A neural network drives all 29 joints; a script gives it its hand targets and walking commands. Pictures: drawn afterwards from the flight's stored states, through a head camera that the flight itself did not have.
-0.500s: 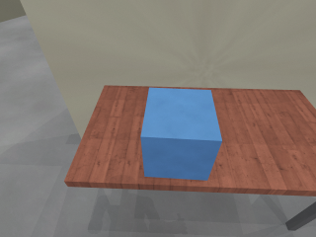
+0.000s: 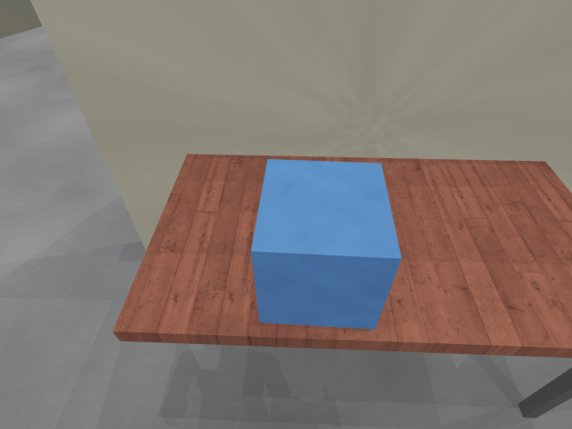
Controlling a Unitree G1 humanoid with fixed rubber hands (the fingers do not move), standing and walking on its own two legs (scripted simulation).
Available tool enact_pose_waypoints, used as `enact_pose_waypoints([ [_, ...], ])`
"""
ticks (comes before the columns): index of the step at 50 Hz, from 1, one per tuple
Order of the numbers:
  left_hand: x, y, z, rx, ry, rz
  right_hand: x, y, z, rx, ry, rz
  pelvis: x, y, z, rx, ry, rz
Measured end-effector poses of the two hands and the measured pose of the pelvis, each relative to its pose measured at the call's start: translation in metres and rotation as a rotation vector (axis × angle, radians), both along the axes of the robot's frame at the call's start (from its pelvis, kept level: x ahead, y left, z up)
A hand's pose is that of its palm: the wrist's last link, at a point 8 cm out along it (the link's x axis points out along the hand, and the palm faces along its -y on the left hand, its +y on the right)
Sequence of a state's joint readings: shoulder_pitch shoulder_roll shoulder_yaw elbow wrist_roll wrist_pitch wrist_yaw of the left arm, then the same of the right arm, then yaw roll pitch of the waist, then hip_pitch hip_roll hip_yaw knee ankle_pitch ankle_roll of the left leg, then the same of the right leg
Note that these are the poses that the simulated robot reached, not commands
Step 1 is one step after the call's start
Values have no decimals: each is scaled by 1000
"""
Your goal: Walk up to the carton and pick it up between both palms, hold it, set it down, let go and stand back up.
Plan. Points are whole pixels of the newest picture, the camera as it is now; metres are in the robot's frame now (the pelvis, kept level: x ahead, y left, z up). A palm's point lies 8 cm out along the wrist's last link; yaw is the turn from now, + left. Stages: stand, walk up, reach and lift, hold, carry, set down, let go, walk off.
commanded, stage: stand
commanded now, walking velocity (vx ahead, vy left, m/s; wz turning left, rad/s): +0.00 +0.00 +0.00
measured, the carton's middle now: (320, 242) +0.52 -0.03 -0.09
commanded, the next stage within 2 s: none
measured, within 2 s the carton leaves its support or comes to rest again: neither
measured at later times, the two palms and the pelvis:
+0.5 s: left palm out of the picture +0.05 +0.25 -0.11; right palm out of the picture +0.05 -0.27 -0.11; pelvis +0.01 -0.01 +0.00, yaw +0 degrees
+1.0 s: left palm out of the picture +0.03 +0.25 -0.12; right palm out of the picture +0.03 -0.27 -0.12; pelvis +0.01 -0.01 +0.00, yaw +0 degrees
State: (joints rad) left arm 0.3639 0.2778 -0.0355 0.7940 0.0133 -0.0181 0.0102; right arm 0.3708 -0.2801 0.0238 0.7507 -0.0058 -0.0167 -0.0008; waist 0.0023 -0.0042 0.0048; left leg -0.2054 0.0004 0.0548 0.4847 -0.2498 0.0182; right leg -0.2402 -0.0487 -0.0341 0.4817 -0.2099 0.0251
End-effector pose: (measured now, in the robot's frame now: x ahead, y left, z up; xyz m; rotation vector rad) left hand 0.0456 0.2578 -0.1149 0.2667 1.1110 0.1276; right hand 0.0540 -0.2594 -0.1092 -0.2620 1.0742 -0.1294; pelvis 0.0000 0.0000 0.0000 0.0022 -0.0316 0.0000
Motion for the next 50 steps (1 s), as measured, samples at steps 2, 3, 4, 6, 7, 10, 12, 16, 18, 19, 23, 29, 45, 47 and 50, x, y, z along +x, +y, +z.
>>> enact_pose_waypoints([
  [2,1,-1,0,0,1,1,0,-1,0,0,3,-2,1,-1,0,0,0,0],
  [3,2,-1,0,0,2,1,0,-1,0,0,5,-3,1,-1,0,0,1,0],
  [4,2,-1,0,1,3,2,0,-1,-1,0,7,-3,2,-1,0,0,1,0],
  [6,3,-2,0,1,4,3,0,-2,-1,-1,10,-5,3,-2,0,0,1,0],
  [7,3,-2,0,1,5,4,0,-2,-1,-1,12,-6,3,-2,0,0,1,0],
  [10,4,-2,0,2,8,6,0,-3,-1,0,16,-10,4,-3,1,0,2,1],
  [12,4,-2,0,3,9,9,0,-3,-2,1,19,-12,5,-3,1,0,2,1],
  [16,5,-2,1,7,10,15,0,-4,-3,2,23,-14,6,-4,1,0,2,1],
  [18,4,-3,1,8,11,18,0,-4,-4,4,25,-15,6,-4,1,0,2,1],
  [19,4,-3,1,9,12,19,0,-4,-4,4,26,-15,6,-5,1,0,2,1],
  [23,3,-3,1,11,19,24,-1,-5,-5,6,30,-19,7,-6,1,1,2,0],
  [29,-1,-5,1,11,32,31,-5,-7,-6,6,42,-26,7,-8,2,1,1,-1],
  [45,-10,-12,-2,7,73,48,-21,-11,-10,7,96,-50,7,-12,2,2,4,-3],
  [47,-12,-12,-2,7,79,50,-23,-12,-10,8,103,-52,8,-13,3,2,5,-4],
  [50,-13,-13,-2,7,85,54,-25,-12,-11,8,111,-56,8,-13,3,1,6,-4],
])
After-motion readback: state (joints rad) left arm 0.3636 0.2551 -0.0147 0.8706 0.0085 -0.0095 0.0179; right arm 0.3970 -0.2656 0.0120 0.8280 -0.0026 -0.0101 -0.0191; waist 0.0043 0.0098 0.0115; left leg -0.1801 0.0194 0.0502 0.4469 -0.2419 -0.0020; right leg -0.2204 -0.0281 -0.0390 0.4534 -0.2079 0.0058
